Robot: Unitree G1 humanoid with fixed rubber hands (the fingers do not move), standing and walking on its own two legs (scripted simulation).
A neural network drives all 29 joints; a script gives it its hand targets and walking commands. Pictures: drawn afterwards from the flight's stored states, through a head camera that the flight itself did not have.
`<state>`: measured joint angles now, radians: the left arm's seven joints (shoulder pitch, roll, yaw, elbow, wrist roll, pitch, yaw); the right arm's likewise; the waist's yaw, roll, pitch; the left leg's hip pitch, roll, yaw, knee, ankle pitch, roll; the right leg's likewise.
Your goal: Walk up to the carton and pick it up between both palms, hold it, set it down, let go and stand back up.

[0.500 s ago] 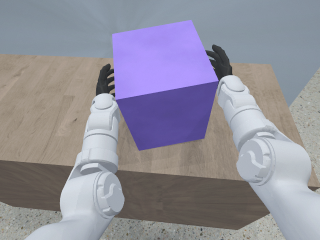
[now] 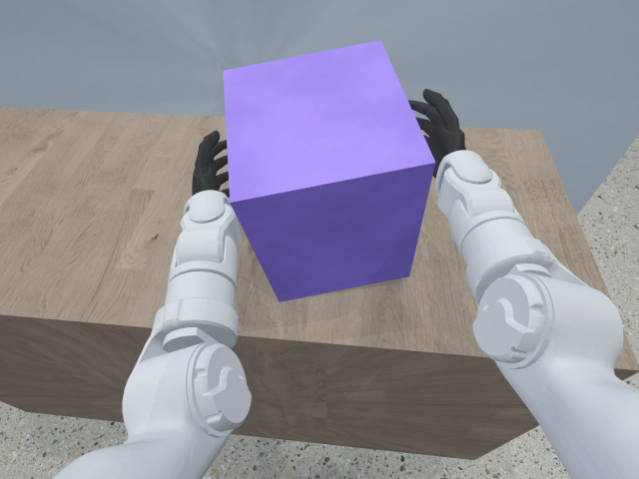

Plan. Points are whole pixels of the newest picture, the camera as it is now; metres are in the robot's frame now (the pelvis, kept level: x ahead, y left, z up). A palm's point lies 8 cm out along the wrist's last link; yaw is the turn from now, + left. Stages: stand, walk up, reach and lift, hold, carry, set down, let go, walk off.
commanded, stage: set down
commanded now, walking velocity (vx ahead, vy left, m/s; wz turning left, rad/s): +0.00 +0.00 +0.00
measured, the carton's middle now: (325, 183) +0.49 +0.08 +0.10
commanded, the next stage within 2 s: none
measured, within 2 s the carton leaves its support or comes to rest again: rests again in 0.74 s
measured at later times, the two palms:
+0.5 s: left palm (209, 196) +0.42 +0.21 +0.12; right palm (445, 154) +0.49 -0.07 +0.16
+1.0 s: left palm (229, 210) +0.43 +0.19 +0.09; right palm (451, 169) +0.50 -0.09 +0.12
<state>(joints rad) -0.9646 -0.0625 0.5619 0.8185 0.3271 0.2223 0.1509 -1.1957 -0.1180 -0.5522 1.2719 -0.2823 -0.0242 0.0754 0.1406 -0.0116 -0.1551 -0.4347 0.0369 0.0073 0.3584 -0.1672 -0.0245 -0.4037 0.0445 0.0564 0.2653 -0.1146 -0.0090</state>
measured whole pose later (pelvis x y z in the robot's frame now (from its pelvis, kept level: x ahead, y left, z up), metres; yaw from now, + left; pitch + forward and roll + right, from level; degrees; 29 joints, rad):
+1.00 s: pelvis +0.00 +0.00 +0.00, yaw +0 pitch +21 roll -1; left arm -0.96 -0.06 0.42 0.89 0.15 0.17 0.29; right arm -1.19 -0.24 -0.08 1.30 0.13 0.03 0.04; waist 0.15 -0.01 -0.22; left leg -0.57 0.04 0.01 0.36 -0.15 -0.03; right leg -0.55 0.05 0.06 0.27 -0.09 -0.01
